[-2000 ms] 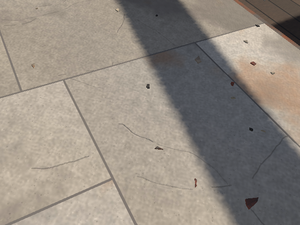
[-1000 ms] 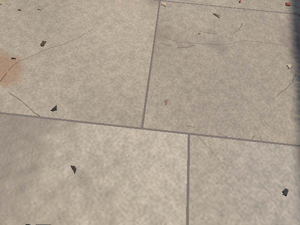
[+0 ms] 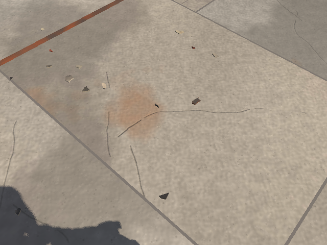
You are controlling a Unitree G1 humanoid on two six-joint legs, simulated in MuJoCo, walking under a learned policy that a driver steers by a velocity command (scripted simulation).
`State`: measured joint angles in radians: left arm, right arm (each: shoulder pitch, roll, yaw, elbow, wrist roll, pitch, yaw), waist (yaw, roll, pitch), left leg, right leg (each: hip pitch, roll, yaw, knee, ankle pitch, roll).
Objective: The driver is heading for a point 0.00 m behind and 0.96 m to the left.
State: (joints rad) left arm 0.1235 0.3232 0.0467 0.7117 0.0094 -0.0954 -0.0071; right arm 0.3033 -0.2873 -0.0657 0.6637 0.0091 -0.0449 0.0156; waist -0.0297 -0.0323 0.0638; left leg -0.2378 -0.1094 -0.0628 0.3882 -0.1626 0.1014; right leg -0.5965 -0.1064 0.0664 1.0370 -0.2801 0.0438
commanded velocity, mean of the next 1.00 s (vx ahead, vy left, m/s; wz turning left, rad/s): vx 0.12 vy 0.00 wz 0.14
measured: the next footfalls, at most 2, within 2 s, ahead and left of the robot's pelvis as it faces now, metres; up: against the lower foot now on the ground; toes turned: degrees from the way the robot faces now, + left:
right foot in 0.22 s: +0.33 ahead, -0.14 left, +0.00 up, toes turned +6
left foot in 0.54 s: +0.24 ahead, +0.11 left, +0.00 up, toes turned +4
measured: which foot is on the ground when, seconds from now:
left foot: down 0.00-0.26, up 0.28-0.52, down 0.54-1.00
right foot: up 0.00-0.20, down 0.22-1.00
